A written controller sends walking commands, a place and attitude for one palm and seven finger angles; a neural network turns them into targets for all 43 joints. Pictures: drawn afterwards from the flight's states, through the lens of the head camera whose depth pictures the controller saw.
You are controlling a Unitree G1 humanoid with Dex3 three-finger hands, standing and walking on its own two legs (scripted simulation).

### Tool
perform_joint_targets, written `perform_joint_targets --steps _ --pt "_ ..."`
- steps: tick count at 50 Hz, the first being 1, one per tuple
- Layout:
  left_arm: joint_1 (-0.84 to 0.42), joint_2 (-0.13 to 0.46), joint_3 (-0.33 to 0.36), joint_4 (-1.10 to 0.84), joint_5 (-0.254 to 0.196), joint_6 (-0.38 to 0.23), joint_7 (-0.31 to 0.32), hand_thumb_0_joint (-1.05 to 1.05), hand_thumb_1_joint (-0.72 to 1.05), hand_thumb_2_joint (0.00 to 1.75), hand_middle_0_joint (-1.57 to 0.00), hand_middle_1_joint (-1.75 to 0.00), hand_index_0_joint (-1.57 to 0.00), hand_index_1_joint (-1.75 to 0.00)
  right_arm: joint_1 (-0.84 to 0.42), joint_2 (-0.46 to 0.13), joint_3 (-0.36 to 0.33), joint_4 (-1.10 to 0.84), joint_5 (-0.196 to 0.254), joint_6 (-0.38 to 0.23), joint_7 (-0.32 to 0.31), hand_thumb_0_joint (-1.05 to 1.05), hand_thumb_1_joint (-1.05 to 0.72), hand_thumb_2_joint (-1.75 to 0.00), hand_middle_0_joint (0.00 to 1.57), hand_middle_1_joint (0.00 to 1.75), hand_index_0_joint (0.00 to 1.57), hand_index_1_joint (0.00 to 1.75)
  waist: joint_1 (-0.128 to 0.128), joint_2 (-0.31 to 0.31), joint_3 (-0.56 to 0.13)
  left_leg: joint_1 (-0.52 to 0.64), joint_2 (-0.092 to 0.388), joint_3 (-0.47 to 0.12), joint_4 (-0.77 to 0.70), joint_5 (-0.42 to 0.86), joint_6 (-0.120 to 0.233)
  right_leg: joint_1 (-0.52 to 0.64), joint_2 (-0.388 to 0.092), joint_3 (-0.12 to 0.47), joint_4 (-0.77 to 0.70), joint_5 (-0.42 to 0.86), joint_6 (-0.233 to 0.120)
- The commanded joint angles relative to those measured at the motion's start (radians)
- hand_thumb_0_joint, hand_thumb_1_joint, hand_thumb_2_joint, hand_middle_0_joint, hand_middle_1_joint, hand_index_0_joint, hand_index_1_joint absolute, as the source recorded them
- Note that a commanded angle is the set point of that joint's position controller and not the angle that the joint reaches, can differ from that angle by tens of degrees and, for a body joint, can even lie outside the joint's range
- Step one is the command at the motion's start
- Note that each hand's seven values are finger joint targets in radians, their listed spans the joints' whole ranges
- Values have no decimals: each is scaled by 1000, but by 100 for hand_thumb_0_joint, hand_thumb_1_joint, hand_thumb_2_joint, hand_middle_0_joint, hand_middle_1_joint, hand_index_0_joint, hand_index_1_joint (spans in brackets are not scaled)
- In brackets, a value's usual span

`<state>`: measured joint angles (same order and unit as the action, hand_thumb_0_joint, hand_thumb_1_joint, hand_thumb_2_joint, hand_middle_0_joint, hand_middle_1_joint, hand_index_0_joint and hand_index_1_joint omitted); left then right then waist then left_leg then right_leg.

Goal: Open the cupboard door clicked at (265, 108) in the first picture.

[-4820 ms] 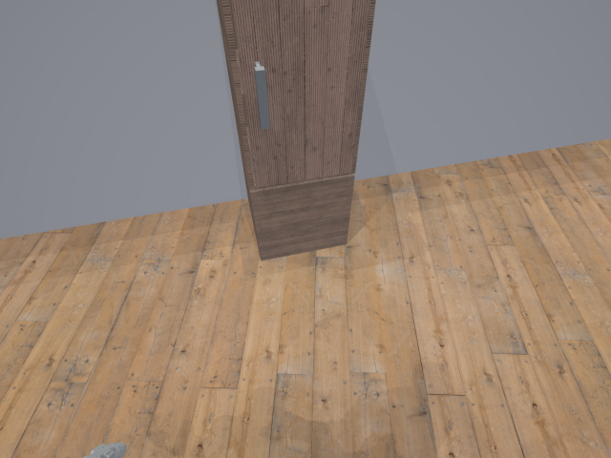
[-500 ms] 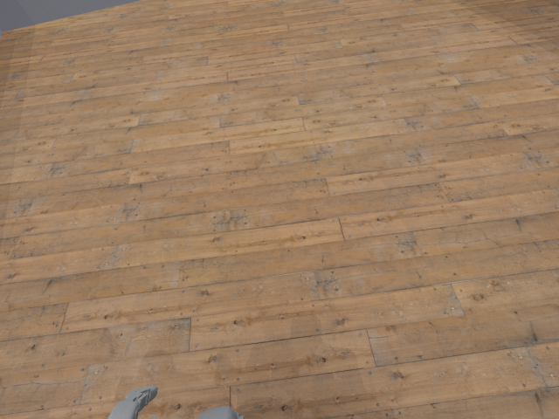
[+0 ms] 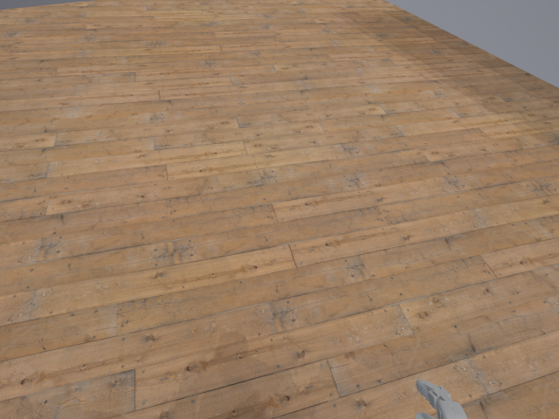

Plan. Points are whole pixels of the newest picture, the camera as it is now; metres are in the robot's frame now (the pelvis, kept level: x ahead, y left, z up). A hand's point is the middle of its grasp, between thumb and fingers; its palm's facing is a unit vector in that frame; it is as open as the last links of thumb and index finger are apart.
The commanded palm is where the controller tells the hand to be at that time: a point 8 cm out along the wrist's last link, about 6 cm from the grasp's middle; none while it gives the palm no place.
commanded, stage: walk to a spot facing it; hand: left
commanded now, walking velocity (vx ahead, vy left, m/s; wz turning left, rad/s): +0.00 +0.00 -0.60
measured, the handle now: out of the picture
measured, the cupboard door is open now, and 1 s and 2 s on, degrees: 0 0 0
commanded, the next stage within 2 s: turn to face it in 0.48 s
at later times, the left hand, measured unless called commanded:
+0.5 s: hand (219, 339) +0.27 +0.14 -0.16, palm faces -0.36 -0.91 -0.21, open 7.4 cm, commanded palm none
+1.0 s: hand (220, 348) +0.26 +0.14 -0.17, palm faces -0.20 -0.96 -0.18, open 7.3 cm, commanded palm none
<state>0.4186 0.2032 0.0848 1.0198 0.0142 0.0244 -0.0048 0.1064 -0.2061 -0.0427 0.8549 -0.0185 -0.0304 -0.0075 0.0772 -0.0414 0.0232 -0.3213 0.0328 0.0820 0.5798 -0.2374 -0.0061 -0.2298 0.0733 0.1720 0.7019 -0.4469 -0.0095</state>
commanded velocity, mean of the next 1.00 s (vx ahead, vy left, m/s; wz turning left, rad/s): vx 0.00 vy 0.00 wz -0.06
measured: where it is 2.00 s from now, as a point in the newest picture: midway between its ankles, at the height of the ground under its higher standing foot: outside the picture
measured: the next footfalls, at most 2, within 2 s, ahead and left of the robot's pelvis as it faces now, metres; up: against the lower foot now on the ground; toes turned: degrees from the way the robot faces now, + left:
right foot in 0.54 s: +0.12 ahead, -0.13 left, +0.00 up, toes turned -28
left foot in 1.02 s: +0.20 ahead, +0.07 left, +0.00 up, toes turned -6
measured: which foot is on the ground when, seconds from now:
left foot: down 0.00-0.56, up 0.58-1.00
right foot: up 0.00-0.52, down 0.54-1.00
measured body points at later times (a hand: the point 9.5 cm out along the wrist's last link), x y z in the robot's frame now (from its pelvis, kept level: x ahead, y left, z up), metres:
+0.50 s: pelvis +0.08 +0.00 +0.00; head +0.13 -0.01 +0.45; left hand +0.29 +0.19 -0.14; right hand -0.05 -0.20 -0.15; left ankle +0.03 +0.10 -0.73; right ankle +0.08 -0.11 -0.71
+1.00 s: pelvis +0.13 -0.01 +0.00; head +0.14 +0.00 +0.45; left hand +0.27 +0.19 -0.15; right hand +0.10 -0.25 -0.15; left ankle +0.16 +0.08 -0.72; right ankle +0.09 -0.11 -0.73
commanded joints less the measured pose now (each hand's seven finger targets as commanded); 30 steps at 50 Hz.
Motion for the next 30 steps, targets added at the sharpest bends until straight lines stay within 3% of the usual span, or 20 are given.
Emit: perform_joint_targets --steps 1,2,4,6,7,10,17,21,24,25,26,27,28,29,30 --pt "-78 118 37 -108 17 -27 -16 0 90 90 -20 -30 -20 -30 133 -169 -37 -34 -7 -4 -19 0 -90 -90 20 30 20 30 -94 208 44 150 407 -371 -401 -248 89 -385 -96 -115 466 -45 26" --pt "-88 110 39 -98 20 -20 -25 0 90 90 -20 -30 -20 -30 107 -145 -24 -38 -6 -8 -23 0 -90 -90 20 30 20 30 -79 188 90 89 362 -285 -400 -155 67 -367 -116 -131 488 14 30" --pt "-66 82 34 -86 16 -6 -32 0 90 90 -20 -30 -20 -30 101 -113 -11 -19 0 -15 -30 0 -90 -90 20 30 20 30 -49 202 82 100 299 -115 -358 152 28 -345 -129 -154 512 114 48" --pt "-36 60 32 -79 13 7 -23 0 90 90 -20 -30 -20 -30 159 -104 -10 6 2 -21 -36 0 -90 -90 20 30 20 30 -45 218 27 170 275 -16 -291 481 -1 -341 -115 -160 541 142 60" --pt "-45 57 31 -79 12 13 -20 0 90 90 -20 -30 -20 -30 181 -99 -11 16 4 -22 -38 0 -90 -90 20 30 20 30 -51 214 12 185 277 6 -270 556 4 -343 -115 -166 551 148 64" --pt "-89 45 28 -99 12 24 -19 0 90 90 -20 -30 -20 -30 207 -100 -16 37 4 -18 -39 0 -90 -90 20 30 20 30 -53 188 2 240 287 46 -249 623 33 -386 -118 -183 531 167 74" --pt "-279 35 12 -163 14 33 -24 0 90 90 -20 -30 -20 -30 283 -103 -30 91 -6 -6 -37 0 -90 -90 20 30 20 30 -102 191 36 321 328 86 -227 612 107 -416 -150 -233 326 158 73" --pt "-368 31 2 -195 14 22 -23 0 90 90 -20 -30 -20 -30 318 -119 -42 116 -12 5 -29 0 -90 -90 20 30 20 30 -133 211 37 346 346 133 -177 662 111 -341 -130 -284 142 91 46" --pt "-323 56 2 -200 15 2 -15 0 90 90 -20 -30 -20 -30 315 -149 -55 115 -7 10 -21 0 -90 -90 20 30 20 30 -105 221 -27 363 363 170 -43 859 84 -202 -83 -314 -9 71 8" --pt "-257 75 9 -185 15 -10 -12 0 90 90 -20 -30 -20 -30 305 -158 -57 107 -2 11 -18 0 -90 -90 20 30 20 30 -65 190 -70 333 353 193 63 867 54 -90 -75 -310 -111 153 -4" --pt "-140 123 19 -153 18 -27 -7 0 90 90 -20 -30 -20 -30 288 -163 -57 87 9 11 -9 0 -90 -90 20 30 20 30 -2 112 -147 199 339 211 261 739 5 144 -118 -250 -245 350 -32" --pt "-39 238 41 -125 18 -44 8 0 90 90 -20 -30 -20 -30 280 -103 -42 41 18 16 -1 0 -90 -90 20 30 20 30 31 -169 -236 -154 172 225 534 -38 -68 449 -379 121 -236 876 -147" --pt "-9 305 56 -105 -9 -36 21 0 90 90 -20 -30 -20 -30 221 -83 -37 9 19 24 -13 0 -90 -90 20 30 20 30 31 -204 -285 -285 74 87 752 -454 -92 476 -521 253 -207 1284 -267" --pt "-49 262 46 -115 -14 -27 34 0 90 90 -20 -30 -20 -30 199 -94 -37 7 19 31 -25 0 -90 -90 20 30 20 30 14 -74 -234 -278 122 -31 760 -387 -73 389 -507 142 -219 1188 -284" --pt "-100 217 35 -131 -7 -28 40 0 90 90 -20 -30 -20 -30 184 -57 -27 20 13 37 -20 0 -90 -90 20 30 20 30 0 -95 -180 -283 129 -50 734 -317 -67 305 -436 91 -243 1044 -239"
